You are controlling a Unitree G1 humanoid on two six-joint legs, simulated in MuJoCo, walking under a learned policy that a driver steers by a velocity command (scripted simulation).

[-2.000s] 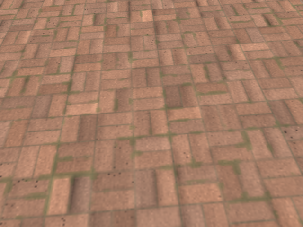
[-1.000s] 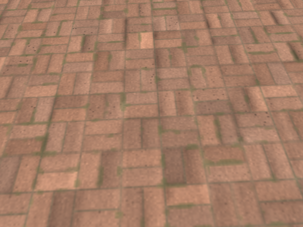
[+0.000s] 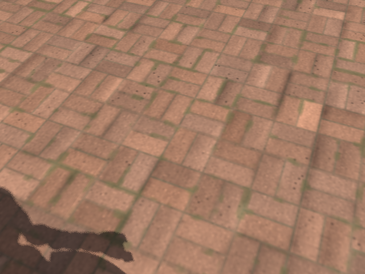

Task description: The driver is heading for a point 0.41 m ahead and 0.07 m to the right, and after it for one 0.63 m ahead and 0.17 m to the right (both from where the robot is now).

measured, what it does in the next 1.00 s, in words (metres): walks ahead, turning right: left foot, then right foot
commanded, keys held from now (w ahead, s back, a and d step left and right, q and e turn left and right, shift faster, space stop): w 0.18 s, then w+e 0.28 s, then e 0.38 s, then no key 0.16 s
